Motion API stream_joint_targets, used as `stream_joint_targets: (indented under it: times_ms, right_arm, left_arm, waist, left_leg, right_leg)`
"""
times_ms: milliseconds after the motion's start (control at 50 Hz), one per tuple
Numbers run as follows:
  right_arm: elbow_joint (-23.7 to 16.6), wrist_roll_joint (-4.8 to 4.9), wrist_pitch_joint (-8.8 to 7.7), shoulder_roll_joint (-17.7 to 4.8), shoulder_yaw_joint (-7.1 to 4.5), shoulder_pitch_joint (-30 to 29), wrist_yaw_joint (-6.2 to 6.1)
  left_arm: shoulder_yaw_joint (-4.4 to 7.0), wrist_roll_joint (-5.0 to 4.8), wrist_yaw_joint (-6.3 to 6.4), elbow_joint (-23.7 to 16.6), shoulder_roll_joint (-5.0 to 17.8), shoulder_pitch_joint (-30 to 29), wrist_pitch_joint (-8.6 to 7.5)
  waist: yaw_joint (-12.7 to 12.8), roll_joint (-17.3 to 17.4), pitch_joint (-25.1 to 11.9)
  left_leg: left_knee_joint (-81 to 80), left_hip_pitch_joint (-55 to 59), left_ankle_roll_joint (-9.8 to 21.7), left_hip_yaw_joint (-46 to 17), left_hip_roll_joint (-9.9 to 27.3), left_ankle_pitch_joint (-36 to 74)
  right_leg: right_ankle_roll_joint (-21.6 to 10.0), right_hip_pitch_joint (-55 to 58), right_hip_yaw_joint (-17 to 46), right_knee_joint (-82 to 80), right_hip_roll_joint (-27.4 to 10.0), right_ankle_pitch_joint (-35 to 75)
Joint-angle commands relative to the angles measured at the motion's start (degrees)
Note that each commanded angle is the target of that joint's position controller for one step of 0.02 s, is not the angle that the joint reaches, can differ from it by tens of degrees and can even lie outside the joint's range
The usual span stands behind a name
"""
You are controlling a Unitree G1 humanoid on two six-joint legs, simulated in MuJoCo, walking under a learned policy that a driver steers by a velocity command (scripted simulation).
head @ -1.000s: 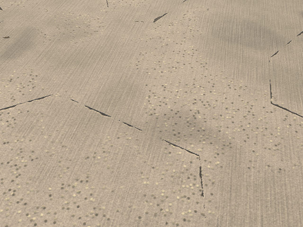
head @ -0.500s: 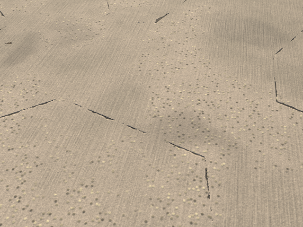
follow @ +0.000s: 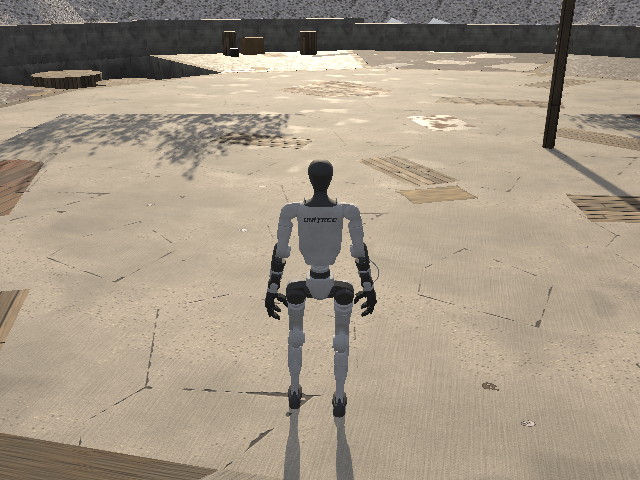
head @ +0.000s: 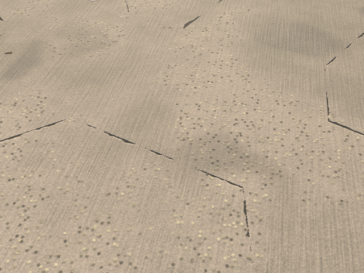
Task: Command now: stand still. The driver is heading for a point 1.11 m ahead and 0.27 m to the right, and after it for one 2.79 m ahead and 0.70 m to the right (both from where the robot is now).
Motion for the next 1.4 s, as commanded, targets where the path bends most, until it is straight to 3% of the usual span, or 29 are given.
stream_joint_targets:
  times_ms: [20, 800, 820, 840, 860, 880, 900, 920, 940, 960, 1000, 1060, 1100, 1120, 1140, 1160, 1180, 1200, 1220, 1240, 1260, 1320, 1400]
  right_arm:
    - [-1.3, 0.02, -0.42, -5.4, -0.61, 1.3, -0.19]
    - [-1.0, 0.26, -0.39, -4.7, -0.12, 4.4, -0.45]
    - [-0.4, 0.22, -0.34, -4.0, 0.04, 5.4, -0.45]
    - [-0.4, 0.49, -0.31, -4.1, -0.06, 5.3, -0.47]
    - [-1.0, 0.76, -0.51, -4.3, -0.26, 4.4, -0.46]
    - [-2.5, 0.76, -1.12, -4.4, -0.34, 1.7, -0.25]
    - [-4.2, 0.93, -2.08, -3.8, -0.14, -1.0, 0.21]
    - [-5.5, 1.35, -3.03, -3.9, -0.23, -3.3, 0.72]
    - [-6.3, 1.76, -3.86, -4.4, -0.5, -4.0, 1.21]
    - [-6.5, 2.08, -4.63, -4.8, -0.79, -3.4, 1.67]
    - [-7.0, 2.21, -5.98, -5.2, -1.12, -4.1, 2.42]
    - [-5.8, 2.19, -6.39, -3.3, -1.04, -1.2, 3.35]
    - [-2.5, 2.17, -5.84, -4.7, -2.17, 7.5, 3.23]
    - [-1.0, 2.19, -5.63, -6.5, -3.21, 13.7, 2.92]
    - [-0.1, 1.58, -5.83, -12.0, -4.7, 21.5, 2.3]
    - [-0.1, 0.45, -6.73, -16.2, -4.66, 25.9, 3.01]
    - [-0.4, 0.1, -7.69, -12.9, -3.39, 20.8, 3.31]
    - [-2.6, 0.58, -8.19, -9.3, -2.22, 14.7, 3.62]
    - [-4.1, 0.45, -8.2, -7.4, -1.34, 9.7, 4.02]
    - [-5.1, 0.18, -8.0, -6.8, -0.89, 7.1, 4.26]
    - [-5.1, -0.06, -7.68, -5.5, -0.45, 7.1, 4.2]
    - [-3.9, -0.28, -7.27, -6.5, -0.37, 12.3, 3.15]
    - [-4.7, -0.41, -6.53, -8.0, -0.5, 14.2, 1.87]
  left_arm:
    - [0.77, -0.03, 0.11, -1.0, 5.3, 3.5, -0.3]
    - [0.74, -0.2, 0.06, -2.3, 4.2, 8.0, -0.44]
    - [0.74, -0.24, 0.14, -1.7, 3.9, 9.2, -0.37]
    - [1.26, -0.69, 0.31, -1.6, 5.3, 9.8, -0.17]
    - [2.03, -1.19, 0.53, -2.0, 7.6, 9.9, -0.07]
    - [2.65, -1.59, 0.64, -2.3, 9.5, 11.2, -0.26]
    - [3.48, -1.72, 0.7, -2.6, 11.5, 11.6, -0.8]
    - [3.69, -1.18, 0.76, -3.0, 11.5, 11.7, -1.62]
    - [3.59, -0.7, 0.67, -3.1, 10.5, 11.7, -2.5]
    - [3.45, -0.87, 0.5, -3.5, 9.5, 11.3, -3.14]
    - [3.44, -1.73, 0.13, -4.5, 8.9, 9.7, -3.4]
    - [3.93, -1.97, -0.34, -5.1, 11.0, 8.6, -2.91]
    - [3.86, -2.13, -0.53, -5.5, 11.2, 8.1, -2.89]
    - [3.46, -1.94, -0.62, -6.0, 10.5, 6.5, -3.27]
    - [2.37, -1.26, -0.91, -7.9, 6.9, 3.7, -3.67]
    - [1.21, -1.53, -0.8, -10.3, 1.3, 5.1, -5.0]
    - [1.98, -3.45, -0.97, -10.6, 4.5, 4.0, -5.94]
    - [2.32, -3.92, -1.41, -11.7, 6.8, 1.1, -6.46]
    - [2.72, -3.29, -1.4, -11.3, 7.6, 0.7, -6.54]
    - [3.32, -2.27, -1.17, -10.9, 8.1, 1.1, -6.36]
    - [3.77, -1.89, -1.29, -10.5, 8.5, 1.7, -5.81]
    - [3.81, -1.49, -1.72, -10.8, 6.6, -0.3, -4.44]
    - [3.16, -1.23, -2.1, -14.9, 5.0, -11.4, -4.41]
  waist:
    - [0.1, -0.6, 0.7]
    - [0.0, -0.5, 1.0]
    - [0.1, -1.1, -0.3]
    - [0.5, -2.3, 0.6]
    - [1.2, -5.0, 2.6]
    - [2.3, -7.8, 5.4]
    - [3.2, -10.4, 8.2]
    - [3.6, -10.1, 10.5]
    - [3.3, -8.7, 11.3]
    - [2.5, -7.0, 10.5]
    - [2.2, -4.8, 7.7]
    - [0.0, -6.4, 4.7]
    - [-3.8, -5.4, 2.3]
    - [-7.3, -4.1, 0.1]
    - [-10.5, 8.2, -2.6]
    - [-8.5, 19.4, -7.9]
    - [-5.8, 12.4, -4.9]
    - [-4.3, 7.8, 0.1]
    - [-2.4, 4.6, 1.8]
    - [-0.9, 3.8, 2.5]
    - [0.0, 4.4, 2.5]
    - [-0.1, 3.3, 2.8]
    - [-1.9, 2.4, 4.0]
  left_leg:
    - [-2.7, 4.0, 2.0, -1.0, 1.1, 7.2]
    - [-2.2, 3.8, 1.7, -1.0, 1.2, 8.7]
    - [-1.6, 4.2, 1.7, 0.2, 0.2, 3.5]
    - [1.2, 2.2, 1.8, 2.4, -1.8, -5.0]
    - [5.7, -2.2, 2.0, 4.7, -3.6, -13.2]
    - [11.3, -8.9, 2.4, 5.7, -3.6, -15.6]
    - [17.7, -13.6, 3.5, 4.1, -1.2, -14.3]
    - [23.9, -20.1, 4.3, 1.6, 1.4, -16.0]
    - [28.5, -26.4, 5.0, -0.6, 3.5, -17.6]
    - [29.3, -30.0, 5.5, -1.8, 5.0, -17.1]
    - [20.5, -26.7, 5.7, -0.4, 5.4, -13.9]
    - [9.6, -8.2, 4.2, 6.2, 0.7, -7.0]
    - [5.6, 6.8, 3.6, 9.3, -3.6, -1.0]
    - [3.8, 13.9, 4.6, 7.5, -3.2, -1.6]
    - [-4.9, 20.6, 9.0, -11.0, 9.5, -9.2]
    - [-17.1, 27.8, 17.8, -41.2, 21.9, -15.3]
    - [-18.4, 23.8, 19.1, -44.4, 23.8, -24.2]
    - [-17.6, 19.0, 16.3, -35.8, 21.5, -23.9]
    - [-18.1, 14.8, 13.9, -27.0, 18.1, -17.4]
    - [-18.8, 11.0, 12.1, -20.2, 15.3, -10.3]
    - [-19.4, 8.8, 10.7, -14.7, 12.7, -4.7]
    - [-20.1, 8.8, 11.3, -7.8, 10.8, 9.7]
    - [-21.3, 9.9, 11.7, -4.3, 10.3, 14.9]
  right_leg:
    - [-0.9, -6.5, 3.4, -7.1, -3.2, 5.1]
    - [-1.2, -5.9, 3.4, -6.7, -2.9, 9.2]
    - [-1.6, -5.3, 3.4, -7.5, -2.7, 2.9]
    - [-2.9, -5.6, 4.7, -8.8, -3.1, -7.7]
    - [-5.3, -6.1, 9.0, -11.4, -5.8, -19.8]
    - [-8.4, -5.6, 16.4, -15.5, -11.4, -29.1]
    - [-11.9, -6.0, 24.5, -19.2, -17.8, -32.3]
    - [-14.2, -4.2, 29.2, -21.2, -21.7, -29.4]
    - [-14.8, -0.1, 30.5, -21.1, -23.2, -24.5]
    - [-14.1, 4.1, 28.9, -20.1, -22.6, -19.7]
    - [-10.7, 6.4, 20.8, -18.6, -18.7, -10.5]
    - [-8.9, -3.6, 11.5, -15.1, -13.3, -6.7]
    - [-7.8, -11.7, 9.1, -8.8, -11.0, -3.4]
    - [-6.2, -14.5, 6.7, -0.5, -9.3, 4.4]
    - [-1.9, -22.1, -0.2, 22.4, -4.1, 5.4]
    - [-0.5, -34.7, 3.0, 40.4, 3.6, -14.0]
    - [-2.2, -40.0, 9.6, 49.8, -0.5, -12.1]
    - [-4.1, -42.8, 9.3, 50.9, -3.9, -5.9]
    - [-4.6, -40.9, 8.2, 48.6, -6.4, 0.3]
    - [-4.5, -37.7, 7.7, 44.2, -8.0, 4.3]
    - [-4.1, -34.2, 7.1, 41.2, -9.0, 6.4]
    - [-1.9, -34.2, 4.5, 36.0, -9.0, 10.4]
    - [0.2, -36.6, 3.3, 21.0, -8.1, 18.2]
Keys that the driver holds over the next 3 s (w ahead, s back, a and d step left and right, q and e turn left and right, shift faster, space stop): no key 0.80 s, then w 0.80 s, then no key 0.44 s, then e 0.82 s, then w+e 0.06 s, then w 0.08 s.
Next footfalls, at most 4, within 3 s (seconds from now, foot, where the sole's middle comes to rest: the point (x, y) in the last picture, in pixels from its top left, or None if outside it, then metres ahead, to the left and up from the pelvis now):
1.14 left None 0.16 0.16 -0.78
1.64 right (218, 263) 0.54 -0.10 -0.78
2.06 left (147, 250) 0.59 0.17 -0.78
3.00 left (168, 238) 0.64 0.09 -0.78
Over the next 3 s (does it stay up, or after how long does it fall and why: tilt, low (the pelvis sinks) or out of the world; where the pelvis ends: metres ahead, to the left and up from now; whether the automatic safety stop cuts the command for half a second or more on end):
stays up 0.54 0.00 0.00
